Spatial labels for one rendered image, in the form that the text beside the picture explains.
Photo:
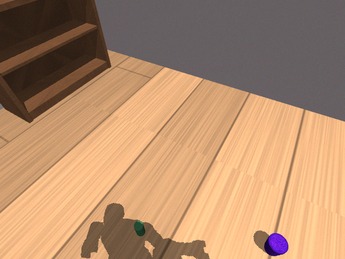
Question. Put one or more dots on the bookshelf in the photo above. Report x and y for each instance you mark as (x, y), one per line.
(48, 50)

